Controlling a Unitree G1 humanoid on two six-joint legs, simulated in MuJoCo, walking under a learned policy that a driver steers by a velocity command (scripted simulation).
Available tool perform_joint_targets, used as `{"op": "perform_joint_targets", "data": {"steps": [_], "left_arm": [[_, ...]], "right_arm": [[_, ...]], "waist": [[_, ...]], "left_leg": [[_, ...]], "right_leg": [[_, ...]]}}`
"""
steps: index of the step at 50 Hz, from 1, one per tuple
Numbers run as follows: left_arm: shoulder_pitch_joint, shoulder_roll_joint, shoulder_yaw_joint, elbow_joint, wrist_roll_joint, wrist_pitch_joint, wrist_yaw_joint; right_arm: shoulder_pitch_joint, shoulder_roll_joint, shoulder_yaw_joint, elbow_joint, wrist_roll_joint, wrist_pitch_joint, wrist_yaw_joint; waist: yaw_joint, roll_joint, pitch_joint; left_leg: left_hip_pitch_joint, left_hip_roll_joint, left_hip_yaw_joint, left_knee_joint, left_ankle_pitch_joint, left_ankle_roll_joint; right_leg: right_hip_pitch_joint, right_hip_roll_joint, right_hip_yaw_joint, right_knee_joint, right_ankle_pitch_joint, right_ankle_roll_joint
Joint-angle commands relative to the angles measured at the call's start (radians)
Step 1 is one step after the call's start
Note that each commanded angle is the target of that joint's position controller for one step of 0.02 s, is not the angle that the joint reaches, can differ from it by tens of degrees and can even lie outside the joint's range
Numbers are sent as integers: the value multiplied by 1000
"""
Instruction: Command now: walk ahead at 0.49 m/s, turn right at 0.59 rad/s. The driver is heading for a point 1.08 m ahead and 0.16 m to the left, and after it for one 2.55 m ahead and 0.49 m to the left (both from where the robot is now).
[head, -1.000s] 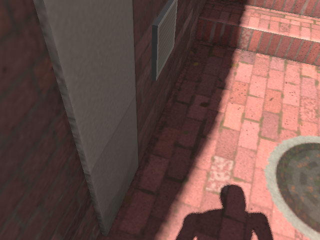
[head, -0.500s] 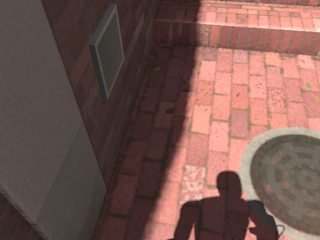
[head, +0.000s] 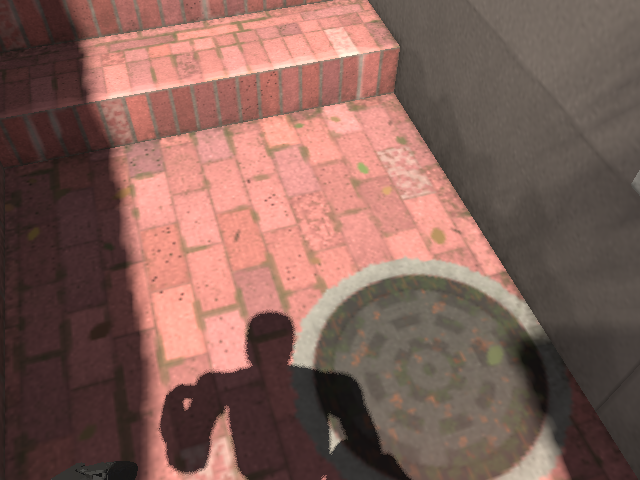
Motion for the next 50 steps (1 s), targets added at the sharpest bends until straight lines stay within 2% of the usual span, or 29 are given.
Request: {"op": "perform_joint_targets", "data": {"steps": [1,3,4,5,6,7,8,9,10,11,13,16,21,24,28,32,34,35,36,37,38,39,40,41,43,45,47,48,50], "left_arm": [[-78,42,9,-105,5,1,-18],[-35,92,31,-112,12,12,-24],[83,127,54,-75,10,11,-24],[282,174,88,4,11,20,-19],[409,240,108,51,10,26,5],[377,357,109,73,39,17,0],[358,197,69,45,55,-6,-10],[321,162,54,80,60,-27,-13],[230,160,52,74,59,-42,-13],[170,135,45,76,60,-52,-14],[149,103,38,102,65,-67,-8],[173,98,32,149,58,-77,3],[202,99,17,194,66,-86,27],[229,108,8,221,69,-79,50],[266,124,6,257,69,-62,51],[281,175,17,255,75,-28,73],[261,207,25,238,81,-11,95],[216,222,30,218,85,-8,94],[141,231,31,190,68,-18,85],[184,68,-9,146,84,-63,55],[294,81,-21,114,36,-111,24],[128,162,-2,78,2,-136,13],[72,140,-7,42,0,-138,3],[87,123,-7,61,31,-128,10],[149,136,3,73,63,-98,10],[129,112,-3,56,79,-81,18],[34,84,-11,24,81,-66,36],[1,77,-18,14,86,-65,44],[-73,65,-21,-4,71,-68,39]], "right_arm": [[-95,-206,-39,-82,27,-9,-9],[-96,-231,-46,-92,33,4,-7],[-110,-223,-40,-89,37,14,-5],[-104,-213,-33,-99,30,18,-6],[-44,-140,-4,-109,-5,8,-5],[159,-5,45,-133,-18,-16,25],[67,-113,24,-116,49,-43,26],[-54,-135,20,-147,75,-49,23],[-97,-118,31,-157,56,-55,9],[-107,-114,28,-145,26,-50,3],[-29,-84,29,-120,19,-24,14],[-65,-52,29,-124,25,7,20],[-195,-65,12,-179,24,14,23],[-219,-52,5,-194,24,10,49],[-315,-18,18,-264,19,10,75],[-360,-16,21,-338,15,5,106],[-224,-44,7,-320,25,8,107],[-66,-111,-21,-289,25,11,95],[121,-170,-47,-255,14,13,72],[113,-241,-55,-249,8,36,40],[50,-229,-42,-287,-23,18,34],[28,-144,-31,-300,-2,15,32],[-37,-107,-18,-298,11,5,40],[-103,-79,-9,-317,17,-2,46],[-169,-93,-13,-345,3,4,40],[-159,-115,-19,-337,6,8,31],[-136,-165,-34,-329,21,8,26],[-104,-157,-31,-317,24,11,22],[-79,-162,-34,-303,40,27,17]], "waist": [[55,146,76],[101,164,36],[171,187,-47],[263,156,-169],[285,-8,-235],[98,-315,-425],[172,-164,-443],[174,-96,-246],[148,11,-152],[114,39,-113],[65,-2,-124],[71,5,-57],[107,-38,50],[117,-35,59],[149,2,92],[131,-21,43],[45,-78,-34],[-40,-80,-113],[-160,0,-196],[-59,395,-249],[20,291,-434],[-35,93,-289],[40,-12,-104],[85,-78,-77],[137,-21,-42],[130,21,-45],[92,41,-30],[67,64,-39],[33,104,-53]], "left_leg": [[-104,244,-34,-75,510,152],[-39,258,8,11,751,143],[-50,234,31,173,896,134],[-136,189,37,387,918,119],[-386,126,25,696,482,72],[-656,-51,-126,1056,-257,19],[-711,-26,-284,1160,-226,41],[-799,9,-257,1162,-149,59],[-766,67,-265,1085,-78,80],[-710,105,-278,1021,-8,84],[-613,146,-314,954,71,83],[-685,121,-320,911,155,75],[-781,17,-322,664,420,63],[-782,-2,-274,538,534,62],[-853,-11,-201,456,472,82],[-755,-104,-35,378,319,126],[-593,-146,-7,389,213,165],[-415,-145,-63,365,197,209],[-157,-100,-180,203,276,270],[192,122,-543,289,527,401],[332,308,-1042,142,231,575],[206,257,-911,49,123,488],[13,216,-783,18,156,441],[-95,168,-700,4,227,407],[-266,100,-598,-28,342,391],[-341,76,-523,-35,487,389],[-418,41,-443,-25,530,356],[-431,16,-427,-9,472,332],[-434,-6,-414,18,399,290]], "right_leg": [[86,18,-48,-99,36,-34],[198,69,-86,-130,-16,-92],[363,121,-112,-144,-27,-120],[650,175,-114,-145,-7,-142],[930,64,100,-164,-8,-171],[1106,-209,717,-423,-383,-361],[1060,-236,822,-581,-513,-337],[929,-223,645,-566,-407,-275],[766,-202,508,-555,-207,-243],[654,-162,391,-543,-57,-218],[597,-126,278,-585,61,-198],[597,-112,150,-645,112,-163],[595,-52,-36,-714,105,-73],[672,-52,-106,-721,162,-41],[792,-100,-160,-658,367,-30],[861,-121,-223,-461,924,-16],[836,-145,-220,-247,1169,-11],[773,-148,-200,-64,1161,-16],[631,-66,-220,263,866,-8],[193,152,-158,698,-438,36],[-40,210,144,915,-548,34],[-84,131,185,782,-427,-8],[-102,100,143,629,-369,-15],[-45,55,126,522,-340,-12],[81,18,111,401,-302,26],[120,11,66,264,-265,71],[151,23,41,90,-133,97],[175,41,33,9,-44,97],[233,87,11,-136,72,103]]}}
